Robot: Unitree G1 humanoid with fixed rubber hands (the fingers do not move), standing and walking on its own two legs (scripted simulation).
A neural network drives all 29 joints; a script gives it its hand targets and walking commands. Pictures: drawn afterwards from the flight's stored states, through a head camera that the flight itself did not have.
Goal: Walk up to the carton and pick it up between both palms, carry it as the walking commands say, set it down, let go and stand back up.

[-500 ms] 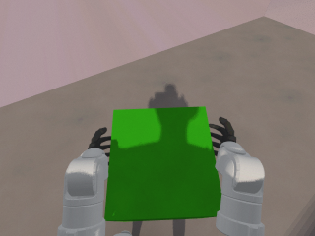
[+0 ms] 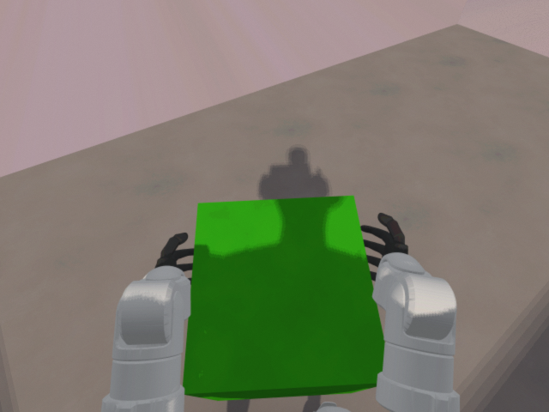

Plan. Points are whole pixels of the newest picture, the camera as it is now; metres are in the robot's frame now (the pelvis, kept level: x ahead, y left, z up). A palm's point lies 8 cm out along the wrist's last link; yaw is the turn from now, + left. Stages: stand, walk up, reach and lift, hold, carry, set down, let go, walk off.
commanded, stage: carry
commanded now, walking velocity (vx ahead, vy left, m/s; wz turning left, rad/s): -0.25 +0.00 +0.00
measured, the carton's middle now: (280, 305) +0.29 +0.00 -0.01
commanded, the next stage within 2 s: none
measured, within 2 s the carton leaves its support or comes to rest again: neither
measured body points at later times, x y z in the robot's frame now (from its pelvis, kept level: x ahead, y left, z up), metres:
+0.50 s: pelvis -0.16 +0.00 +0.01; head -0.14 -0.02 +0.45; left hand +0.13 +0.14 +0.08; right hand +0.15 -0.16 +0.09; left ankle -0.18 +0.13 -0.67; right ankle -0.09 -0.12 -0.73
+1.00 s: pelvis -0.34 +0.04 -0.01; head -0.31 +0.05 +0.44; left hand -0.05 +0.19 +0.06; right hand -0.02 -0.11 +0.08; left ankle -0.22 +0.14 -0.73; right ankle -0.35 -0.08 -0.71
